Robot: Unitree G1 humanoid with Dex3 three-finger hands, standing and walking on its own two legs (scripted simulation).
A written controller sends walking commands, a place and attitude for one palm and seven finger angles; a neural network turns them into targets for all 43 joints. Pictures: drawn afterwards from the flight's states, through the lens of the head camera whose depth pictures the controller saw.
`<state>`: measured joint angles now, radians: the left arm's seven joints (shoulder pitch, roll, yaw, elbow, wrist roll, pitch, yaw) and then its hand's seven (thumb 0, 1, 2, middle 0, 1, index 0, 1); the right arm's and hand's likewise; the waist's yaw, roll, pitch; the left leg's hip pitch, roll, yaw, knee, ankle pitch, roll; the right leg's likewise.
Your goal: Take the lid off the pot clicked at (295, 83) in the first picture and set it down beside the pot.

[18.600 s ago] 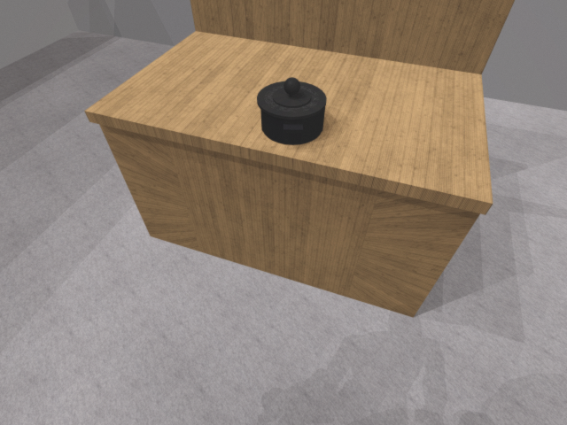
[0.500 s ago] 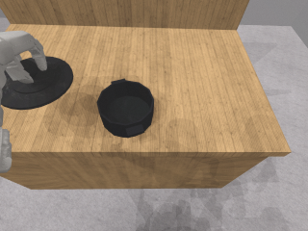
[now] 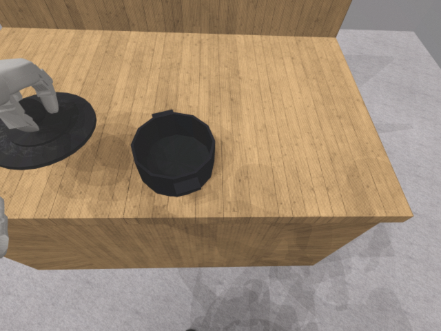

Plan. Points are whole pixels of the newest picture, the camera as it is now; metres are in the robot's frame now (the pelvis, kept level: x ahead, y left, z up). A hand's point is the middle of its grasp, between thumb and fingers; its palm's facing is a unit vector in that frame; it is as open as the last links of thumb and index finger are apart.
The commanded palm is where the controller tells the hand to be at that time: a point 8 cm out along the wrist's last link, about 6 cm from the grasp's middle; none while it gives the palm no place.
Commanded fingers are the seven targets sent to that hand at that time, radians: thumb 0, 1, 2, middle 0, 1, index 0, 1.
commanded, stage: lower the lid onto the table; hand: left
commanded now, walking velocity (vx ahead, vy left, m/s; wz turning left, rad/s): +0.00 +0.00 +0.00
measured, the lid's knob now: (30, 111) +0.48 +0.32 +0.10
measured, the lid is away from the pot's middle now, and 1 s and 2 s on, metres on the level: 0.24 0.24 0.24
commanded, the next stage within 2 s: none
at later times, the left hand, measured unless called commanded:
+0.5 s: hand (33, 125) +0.46 +0.32 +0.09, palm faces -0.47 -0.09 -0.88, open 6.9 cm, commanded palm +0.51 +0.32 +0.15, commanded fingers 0.00 0.78 0.74 -0.91 -1.06 -0.93 -1.09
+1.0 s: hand (41, 134) +0.47 +0.32 +0.06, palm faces -0.49 -0.09 -0.87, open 6.9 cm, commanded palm +0.52 +0.32 +0.12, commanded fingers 0.00 0.78 0.74 -0.91 -1.06 -0.93 -1.09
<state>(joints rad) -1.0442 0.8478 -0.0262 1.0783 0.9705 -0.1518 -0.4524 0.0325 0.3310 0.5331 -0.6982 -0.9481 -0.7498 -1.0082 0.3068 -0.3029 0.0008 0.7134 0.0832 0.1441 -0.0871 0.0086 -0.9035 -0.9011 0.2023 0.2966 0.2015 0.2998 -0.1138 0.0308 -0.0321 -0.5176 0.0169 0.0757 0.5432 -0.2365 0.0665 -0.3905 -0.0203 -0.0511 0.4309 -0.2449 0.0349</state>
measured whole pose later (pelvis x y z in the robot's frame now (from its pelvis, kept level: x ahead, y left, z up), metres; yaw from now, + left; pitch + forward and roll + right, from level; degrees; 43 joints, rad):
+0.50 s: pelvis +0.00 +0.00 -0.01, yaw -1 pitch +14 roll -3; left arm -1.02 0.84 -0.03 1.12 0.99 -0.18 -0.41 0.03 0.33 0.53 -0.70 -0.95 -0.75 -1.01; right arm 0.33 -0.30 0.01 0.72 0.09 0.13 -0.11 0.01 -0.90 -0.90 0.20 0.30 0.20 0.30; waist -0.13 0.02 -0.04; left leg -0.58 0.02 0.08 0.60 -0.26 0.07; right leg -0.46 -0.02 -0.04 0.49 -0.26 0.04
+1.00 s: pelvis +0.00 +0.01 -0.01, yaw -1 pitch +16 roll -4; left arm -1.00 0.84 0.00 1.15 1.02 -0.21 -0.37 0.03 0.33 0.53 -0.69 -0.95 -0.75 -1.01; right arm 0.36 -0.29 0.01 0.73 0.08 0.13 -0.11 0.01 -0.90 -0.90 0.20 0.30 0.20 0.30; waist -0.14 0.02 -0.06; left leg -0.67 0.03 0.09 0.67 -0.29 0.08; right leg -0.54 -0.01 -0.04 0.54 -0.28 0.04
